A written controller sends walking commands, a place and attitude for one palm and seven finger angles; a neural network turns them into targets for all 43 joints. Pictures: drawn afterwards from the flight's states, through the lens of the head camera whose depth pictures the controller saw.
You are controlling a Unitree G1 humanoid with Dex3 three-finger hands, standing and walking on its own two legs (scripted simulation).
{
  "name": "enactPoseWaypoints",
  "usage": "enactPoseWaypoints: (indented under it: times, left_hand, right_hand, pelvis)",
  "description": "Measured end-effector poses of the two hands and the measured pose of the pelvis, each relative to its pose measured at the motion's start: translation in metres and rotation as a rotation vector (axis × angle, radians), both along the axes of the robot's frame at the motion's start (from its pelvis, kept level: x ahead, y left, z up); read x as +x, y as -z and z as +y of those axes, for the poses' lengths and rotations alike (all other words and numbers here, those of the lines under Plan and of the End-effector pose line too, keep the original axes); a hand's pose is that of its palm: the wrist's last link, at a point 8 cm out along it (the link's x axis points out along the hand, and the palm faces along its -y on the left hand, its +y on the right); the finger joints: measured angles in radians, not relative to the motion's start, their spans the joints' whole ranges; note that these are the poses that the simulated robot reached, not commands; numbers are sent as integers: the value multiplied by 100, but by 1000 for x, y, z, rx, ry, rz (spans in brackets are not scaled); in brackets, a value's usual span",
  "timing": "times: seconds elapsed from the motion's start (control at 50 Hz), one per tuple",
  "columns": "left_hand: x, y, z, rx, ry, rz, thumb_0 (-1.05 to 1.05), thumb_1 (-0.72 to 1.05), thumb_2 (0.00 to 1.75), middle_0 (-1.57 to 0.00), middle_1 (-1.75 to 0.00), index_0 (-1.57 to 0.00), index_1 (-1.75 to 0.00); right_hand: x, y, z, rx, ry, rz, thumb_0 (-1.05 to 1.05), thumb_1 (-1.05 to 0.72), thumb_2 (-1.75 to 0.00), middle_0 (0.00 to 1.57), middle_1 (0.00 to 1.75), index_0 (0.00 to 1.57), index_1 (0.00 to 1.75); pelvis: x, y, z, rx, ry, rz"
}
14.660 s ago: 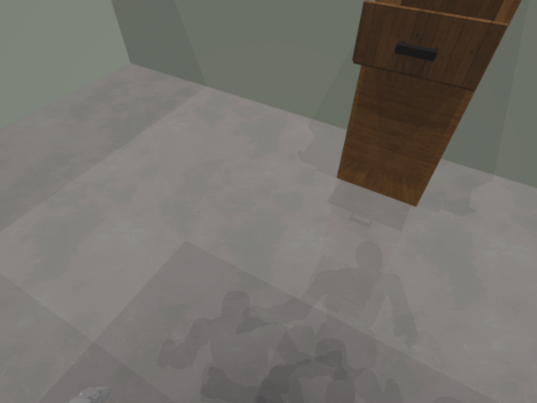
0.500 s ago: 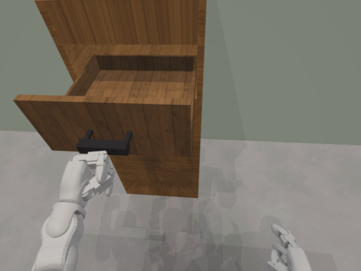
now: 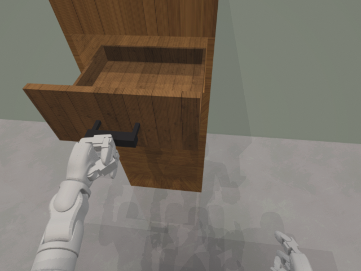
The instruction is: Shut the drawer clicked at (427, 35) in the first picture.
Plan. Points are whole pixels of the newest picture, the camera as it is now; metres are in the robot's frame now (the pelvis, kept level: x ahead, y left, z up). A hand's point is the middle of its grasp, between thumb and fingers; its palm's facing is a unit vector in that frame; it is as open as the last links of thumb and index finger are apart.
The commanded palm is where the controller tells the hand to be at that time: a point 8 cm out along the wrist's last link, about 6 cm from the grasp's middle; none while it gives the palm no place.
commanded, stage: push the drawer shut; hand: left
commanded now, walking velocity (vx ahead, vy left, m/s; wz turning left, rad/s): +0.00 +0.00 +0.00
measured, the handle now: (114, 131) +0.39 +0.19 +0.10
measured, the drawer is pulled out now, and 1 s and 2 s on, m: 0.25 0.13 0.00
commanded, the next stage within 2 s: none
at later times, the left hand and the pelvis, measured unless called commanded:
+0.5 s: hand (124, 140) +0.37 +0.16 +0.09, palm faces -0.03 -1.00 -0.06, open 3.1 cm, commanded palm +0.37 +0.20 +0.10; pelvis -0.03 +0.00 +0.00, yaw +0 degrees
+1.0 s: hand (133, 119) +0.43 +0.15 +0.09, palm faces -0.04 -1.00 -0.05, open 3.1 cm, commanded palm +0.44 +0.20 +0.10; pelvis -0.02 +0.00 -0.01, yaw -1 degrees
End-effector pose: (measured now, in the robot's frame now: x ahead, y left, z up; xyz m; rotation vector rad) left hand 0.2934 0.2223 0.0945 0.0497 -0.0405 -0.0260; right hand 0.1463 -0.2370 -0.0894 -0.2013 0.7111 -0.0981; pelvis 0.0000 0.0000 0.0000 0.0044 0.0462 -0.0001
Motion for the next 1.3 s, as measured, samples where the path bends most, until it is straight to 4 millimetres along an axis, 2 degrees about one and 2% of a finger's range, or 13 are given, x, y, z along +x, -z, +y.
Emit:
enactPoseWaypoints:
  times: [0.28,0.52,0.8,1.3]
  left_hand:
    - [28,-1,-6,10,4,16,-2,84,102,-140,-160,-141,-160]
    - [59,-3,-9,7,5,20,0,85,102,-140,-160,-141,-160]
    - [95,-2,-14,7,8,31,-1,89,104,-140,-160,-141,-160]
    - [163,-3,-15,-8,21,57,-2,87,103,-140,-160,-140,-160]
  right_hand:
    - [-25,11,7,6,-2,58,1,-91,-90,20,30,20,30]
    - [-68,20,-12,-19,59,156,1,-91,-90,20,30,20,30]
    - [-114,30,-27,-38,124,290,1,-91,-90,20,30,20,30]
    - [-146,33,-25,-56,172,451,1,-91,-90,20,30,20,30]
  pelvis:
    - [-18,2,2,4,-9,2]
    - [-28,5,-1,5,-1,21]
    - [-29,8,-4,5,7,69]
    - [-15,14,2,-7,16,173]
